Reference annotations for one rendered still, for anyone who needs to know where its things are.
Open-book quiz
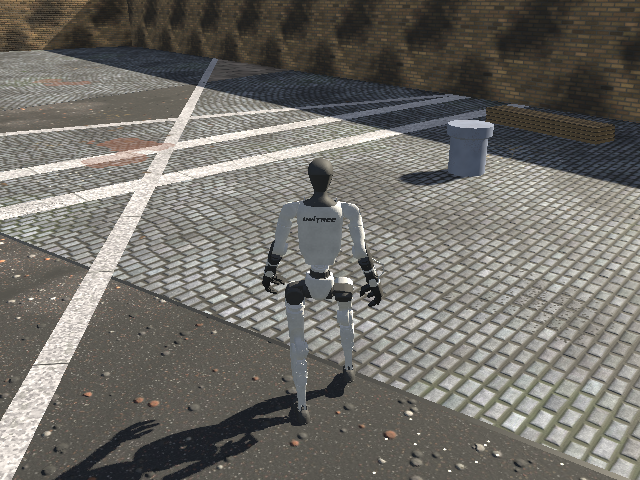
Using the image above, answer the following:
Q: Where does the robot head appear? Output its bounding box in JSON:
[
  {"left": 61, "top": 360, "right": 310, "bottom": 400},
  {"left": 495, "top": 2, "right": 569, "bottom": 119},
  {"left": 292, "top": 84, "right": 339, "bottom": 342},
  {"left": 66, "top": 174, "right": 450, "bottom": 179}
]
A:
[{"left": 303, "top": 158, "right": 338, "bottom": 207}]

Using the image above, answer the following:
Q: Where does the robot right forearm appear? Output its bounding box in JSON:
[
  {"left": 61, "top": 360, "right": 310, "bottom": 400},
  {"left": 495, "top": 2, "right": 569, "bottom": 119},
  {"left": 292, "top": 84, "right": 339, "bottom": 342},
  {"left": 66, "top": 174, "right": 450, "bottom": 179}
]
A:
[{"left": 358, "top": 243, "right": 380, "bottom": 287}]

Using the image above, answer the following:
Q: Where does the robot left hand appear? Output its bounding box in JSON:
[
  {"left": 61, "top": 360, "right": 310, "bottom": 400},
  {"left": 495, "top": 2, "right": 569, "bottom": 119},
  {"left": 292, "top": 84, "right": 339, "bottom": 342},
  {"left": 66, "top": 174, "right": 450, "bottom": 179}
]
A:
[{"left": 262, "top": 274, "right": 285, "bottom": 294}]

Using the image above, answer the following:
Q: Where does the robot left upper arm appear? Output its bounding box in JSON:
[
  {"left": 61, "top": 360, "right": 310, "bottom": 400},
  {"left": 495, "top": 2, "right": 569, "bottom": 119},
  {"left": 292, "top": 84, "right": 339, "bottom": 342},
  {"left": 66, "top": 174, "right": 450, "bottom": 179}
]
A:
[{"left": 272, "top": 201, "right": 300, "bottom": 256}]

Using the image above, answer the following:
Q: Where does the robot left forearm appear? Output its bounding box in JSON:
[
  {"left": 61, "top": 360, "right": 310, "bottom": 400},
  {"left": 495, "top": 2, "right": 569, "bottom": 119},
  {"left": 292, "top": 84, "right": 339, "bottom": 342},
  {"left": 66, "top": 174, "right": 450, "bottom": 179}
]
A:
[{"left": 264, "top": 240, "right": 282, "bottom": 278}]

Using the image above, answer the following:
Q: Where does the robot right upper arm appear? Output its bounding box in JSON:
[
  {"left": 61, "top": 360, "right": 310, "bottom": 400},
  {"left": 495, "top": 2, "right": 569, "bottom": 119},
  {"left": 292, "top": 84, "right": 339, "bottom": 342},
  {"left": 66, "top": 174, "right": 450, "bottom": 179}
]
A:
[{"left": 341, "top": 202, "right": 368, "bottom": 259}]

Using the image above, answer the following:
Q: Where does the robot right hand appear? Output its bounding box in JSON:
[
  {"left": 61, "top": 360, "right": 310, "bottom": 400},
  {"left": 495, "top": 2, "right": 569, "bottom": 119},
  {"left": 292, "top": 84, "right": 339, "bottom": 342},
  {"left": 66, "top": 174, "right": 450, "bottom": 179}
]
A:
[{"left": 360, "top": 282, "right": 383, "bottom": 307}]

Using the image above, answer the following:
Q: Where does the humanoid robot torso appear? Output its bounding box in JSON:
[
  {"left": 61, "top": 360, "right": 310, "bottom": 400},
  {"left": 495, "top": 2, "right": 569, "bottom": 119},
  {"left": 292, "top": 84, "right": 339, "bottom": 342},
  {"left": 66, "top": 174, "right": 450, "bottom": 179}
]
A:
[{"left": 297, "top": 197, "right": 344, "bottom": 300}]

